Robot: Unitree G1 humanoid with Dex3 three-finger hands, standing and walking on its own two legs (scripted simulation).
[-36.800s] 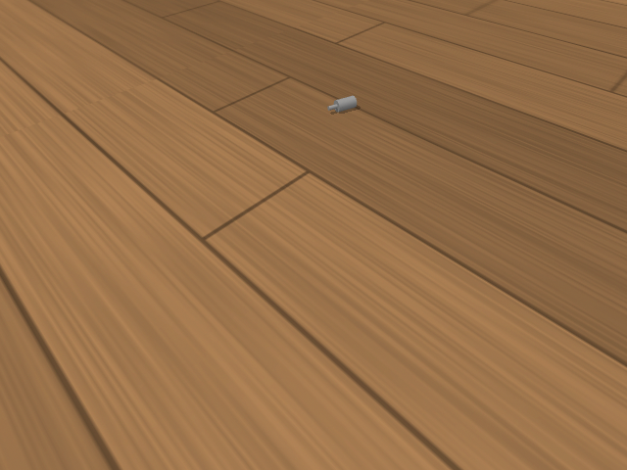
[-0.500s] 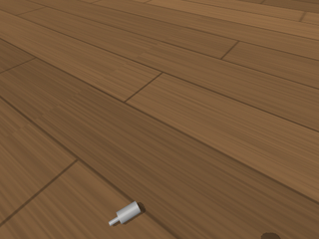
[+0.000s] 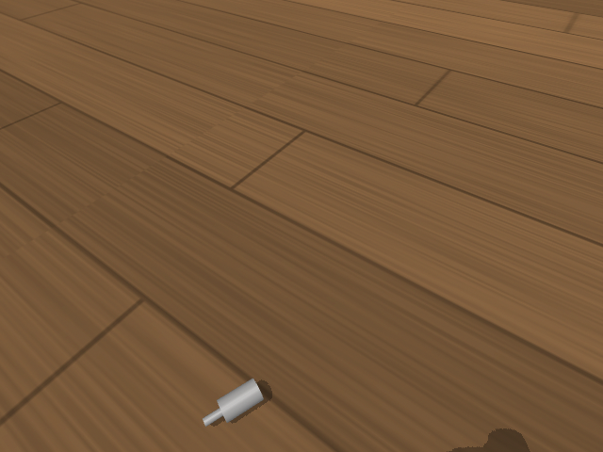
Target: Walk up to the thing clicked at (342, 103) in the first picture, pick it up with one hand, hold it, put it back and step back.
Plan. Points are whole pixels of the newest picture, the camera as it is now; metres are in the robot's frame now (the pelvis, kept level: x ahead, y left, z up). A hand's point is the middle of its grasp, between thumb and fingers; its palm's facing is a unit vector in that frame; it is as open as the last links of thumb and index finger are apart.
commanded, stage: stand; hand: left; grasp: from above
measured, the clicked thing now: (231, 405) +0.41 +0.24 -0.74
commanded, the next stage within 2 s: step back in 0.80 s
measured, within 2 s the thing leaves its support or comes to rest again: neither
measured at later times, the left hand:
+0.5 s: hand out of the picture +0.08 +0.25 -0.16, palm faces +0.00 -0.94 -0.34, open 7.4 cm
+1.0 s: hand out of the picture +0.09 +0.27 -0.16, palm faces -0.03 -0.93 -0.37, open 7.4 cm
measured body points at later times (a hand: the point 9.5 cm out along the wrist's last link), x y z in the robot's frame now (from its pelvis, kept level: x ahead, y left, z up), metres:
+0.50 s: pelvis +0.01 +0.00 +0.00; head +0.01 +0.00 +0.45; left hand +0.08 +0.30 -0.13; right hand +0.08 -0.30 -0.14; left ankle +0.00 +0.14 -0.75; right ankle +0.00 -0.12 -0.75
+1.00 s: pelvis -0.02 +0.01 -0.01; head +0.04 +0.01 +0.43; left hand +0.09 +0.32 -0.14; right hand +0.07 -0.31 -0.14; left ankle -0.02 +0.13 -0.73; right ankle +0.00 -0.12 -0.75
